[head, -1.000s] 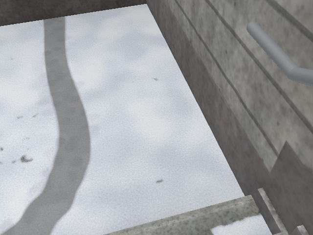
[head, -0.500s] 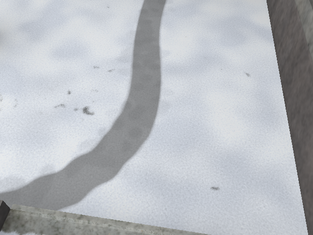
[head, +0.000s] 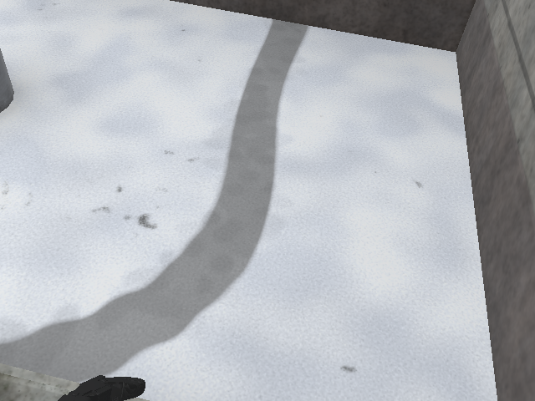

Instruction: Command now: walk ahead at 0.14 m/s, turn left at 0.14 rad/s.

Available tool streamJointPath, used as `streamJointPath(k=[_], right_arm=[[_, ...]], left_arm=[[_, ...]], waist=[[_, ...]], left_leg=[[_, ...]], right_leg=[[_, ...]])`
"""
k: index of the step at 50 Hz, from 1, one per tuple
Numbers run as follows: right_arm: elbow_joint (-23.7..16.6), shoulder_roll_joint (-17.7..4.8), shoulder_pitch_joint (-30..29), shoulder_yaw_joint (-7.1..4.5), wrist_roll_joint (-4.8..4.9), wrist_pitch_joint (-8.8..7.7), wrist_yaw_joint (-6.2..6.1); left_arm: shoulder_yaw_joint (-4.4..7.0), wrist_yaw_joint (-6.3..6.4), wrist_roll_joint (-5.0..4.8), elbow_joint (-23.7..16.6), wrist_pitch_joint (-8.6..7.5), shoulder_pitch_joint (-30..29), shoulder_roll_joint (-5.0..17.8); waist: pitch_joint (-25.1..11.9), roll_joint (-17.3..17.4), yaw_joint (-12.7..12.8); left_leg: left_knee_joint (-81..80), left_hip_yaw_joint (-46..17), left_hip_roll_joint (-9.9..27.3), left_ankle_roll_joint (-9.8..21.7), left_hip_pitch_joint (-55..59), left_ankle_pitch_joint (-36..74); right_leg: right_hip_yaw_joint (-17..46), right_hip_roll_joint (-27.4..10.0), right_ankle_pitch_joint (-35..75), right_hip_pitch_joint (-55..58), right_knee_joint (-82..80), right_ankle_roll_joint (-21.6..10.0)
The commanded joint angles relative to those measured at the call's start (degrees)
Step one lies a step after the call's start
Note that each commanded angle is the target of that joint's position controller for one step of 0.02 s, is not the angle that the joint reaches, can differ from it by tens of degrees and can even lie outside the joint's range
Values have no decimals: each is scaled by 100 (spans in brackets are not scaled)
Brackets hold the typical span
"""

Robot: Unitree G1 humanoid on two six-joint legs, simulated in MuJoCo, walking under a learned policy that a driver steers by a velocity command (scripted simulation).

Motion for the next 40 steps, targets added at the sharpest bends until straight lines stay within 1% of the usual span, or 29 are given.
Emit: streamJointPath(k=[1, 3, 6, 7, 9, 10, 11, 12, 13, 14, 15, 16, 17, 18, 20, 23, 26, 28, 29, 30, 31, 32, 33, 34, 35, 36, 37, 38, 40], right_arm=[[-280, -1062, 223, -329, -2, -83, 1], [-318, -1234, 17, -432, 7, -156, -7], [-405, -1323, -91, -539, 49, -217, -68], [-552, -1408, -391, -500, 38, -154, -14], [-844, -1894, -1690, -731, 261, -90, 37], [-763, -1749, -1996, -793, 241, -100, -5], [-1017, -1073, -3235, -667, 184, -177, -28], [-1747, -587, -4068, -487, 13, -434, 155], [-1866, -239, -4358, -385, -75, -702, 152], [-1303, -255, -3227, -382, -79, -742, 165], [-893, -563, -2631, -461, -53, -682, 172], [-514, -923, -1929, -594, -5, -485, 255], [-55, -1207, -1199, -746, 38, -325, 424], [193, -1167, -847, -752, 34, -192, 573], [312, -794, -1042, -580, -72, -77, 767], [80, -336, -2258, -306, -131, -80, 860], [-30, -168, -2602, -269, -101, -253, 710], [298, -219, -1558, -326, -80, -326, 557], [580, -417, -760, -443, -53, -266, 468], [709, -511, -316, -477, -68, -242, 449], [735, -687, -35, -498, -138, -292, 498], [779, -937, 455, -513, -152, -340, 489], [984, -977, 610, -588, -110, -382, 474], [977, -914, 411, -601, -16, -468, 396], [752, -1276, -704, -746, -86, -601, 147], [771, -679, -969, -575, -150, -591, 126], [913, -697, -614, -559, -153, -623, 173], [1142, -709, -242, -592, -210, -643, 277], [1521, -619, 449, -592, 17, -696, 297]], left_arm=[[102, -44, 0, -608, -148, -306, 358], [127, -35, 34, -623, -253, -139, 470], [111, -56, 44, -830, -328, -249, 590], [86, -124, -27, -763, -376, 268, 604], [67, -313, -35, -495, -343, 1811, 901], [145, -279, -71, 39, -305, 3449, 1023], [83, -233, -227, 842, -427, 4958, 767], [313, -74, -397, 968, -793, 5128, 1872], [131, 197, -222, 582, -1090, 3741, 1692], [181, 314, 121, 261, -1233, 1929, 1609], [220, 296, 337, 179, -1254, 719, 1301], [210, 262, 256, 278, -1262, 129, 1113], [206, 185, 81, 440, -1266, 213, 972], [187, 120, -80, 622, -1264, 596, 894], [182, 79, -167, 973, -1242, 1312, 864], [248, 111, 2, 1598, -1186, 2734, 789], [367, 167, 134, 2095, -1153, 3340, 743], [437, 153, 19, 2160, -1122, 3089, 671], [492, 87, -124, 2112, -1087, 2812, 787], [541, 10, -215, 1974, -1072, 2377, 880], [582, -25, -202, 1736, -1063, 2260, 970], [475, -16, -289, 1395, -1193, 2692, 573], [358, -24, -201, 1515, -1268, 3131, 466], [328, -72, -32, 1672, -1259, 3068, 477], [381, -109, 208, 1328, -1191, 2720, 759], [508, -96, 290, 1678, -1133, 2356, 1088], [480, -54, 360, 1811, -1045, 2223, 943], [521, -28, 237, 2020, -1024, 2430, 993], [558, -104, 76, 1634, -1117, 1250, 1020]], waist=[[-473, 886, 81], [-671, 1132, 91], [-590, 975, 62], [-758, 819, 370], [-631, 1604, 1345], [6, 1276, 2185], [1674, -670, 3260], [2940, -2530, 3178], [3333, -1390, 2394], [2732, -940, 1148], [2058, -628, 512], [1385, -222, -100], [652, 135, -364], [236, 362, -371], [360, 539, -107], [799, 411, 827], [535, -19, 1456], [199, 6, 954], [38, 440, 476], [98, 925, 50], [-250, 588, 122], [-1212, 614, 383], [-1456, 478, 469], [-1183, -51, 573], [-1102, 940, 967], [-668, -279, 974], [-453, 129, 807], [-358, -117, 831], [435, 368, 531]], left_leg=[[-1621, -2168, 1439, 1204, 1381, -2512], [-1773, -2269, 1622, 1223, 1447, -2431], [-1818, -2324, 1698, 1149, 1272, -2607], [-2184, -1874, 1525, 970, 709, -2734], [-2696, -613, 1124, 358, -1857, -2832], [-1488, -424, 918, 272, -2884, -3346], [1820, -478, 78, 234, -4691, -3526], [3357, -850, -980, 17, -7489, -4526], [3606, -1480, -660, -198, -6877, -3167], [3606, -1538, -612, -255, -5746, -1921], [3385, -1026, -482, -403, -4042, -856], [3357, -477, -322, -513, -2074, 716], [3518, 70, -304, -661, -446, 1811], [3674, 308, -216, -729, 151, 2335], [2965, 793, -101, -445, 69, 2669], [839, 1663, -175, -242, -98, 2704], [-793, 1601, -99, -398, -20, 2414], [-2292, 1225, 330, -179, 1292, 3048], [-3074, 1035, 704, 118, 2621, 3727], [-3398, 648, 1284, 484, 3945, 3842], [-2341, 346, 1660, 553, 4825, 3709], [-226, -174, 2540, 764, 6036, 5267], [-17, -131, 2714, 894, 6364, 4194], [-406, 284, 2297, 836, 5483, 2786], [-1147, -1221, 3000, 1485, 4195, 803], [-1569, -923, 2519, 1619, 3110, 660], [-1236, -963, 2522, 1797, 2266, 2074], [-959, -510, 2315, 1726, 2032, 2937], [-872, -223, 1659, 1171, 1956, 1086]], right_leg=[[-135, -169, -182, -639, 199, -87], [39, -403, -530, -139, 424, -242], [287, -648, -990, 256, -90, -427], [-304, -653, -1740, 1236, -1427, -573], [-707, -636, -2694, 5023, -4202, -1086], [-724, -585, -2937, 6146, -5430, -1246], [589, -560, -3706, 5628, -7163, -1147], [5708, -2080, -4528, 4432, -10161, -1288], [7490, -2595, -5092, 2672, -11839, -1415], [6691, -2411, -5168, 2154, -11253, -1442], [5203, -1967, -4632, 1218, -10376, -1393], [3647, -1767, -3706, 302, -9479, -1421], [2502, -1605, -2918, -60, -8945, -1456], [2004, -1605, -2380, 242, -8677, -1532], [1318, -1382, -1887, 1148, -8437, -1497], [850, -964, -1487, 2658, -8308, -1437], [594, -989, 433, 4183, -7343, -1377], [251, -825, 1655, 3854, -5698, -1268], [-82, -532, 856, 2886, -4281, -1150], [-322, -195, -1508, 1277, -2861, -1101], [-117, -378, -1840, 246, -1790, -1199], [678, -759, -2220, -670, -1572, -1279], [973, -964, -1832, -1482, -1807, -1457], [757, -1076, -991, -1477, -2680, -1462], [1380, -1527, 375, -810, -4418, -1188], [1129, -1475, 1018, -279, -4959, -877], [962, -1442, 933, 476, -5015, -774], [701, -1311, 1285, 707, -4807, -790], [896, -1618, 2469, 113, -5912, -915]])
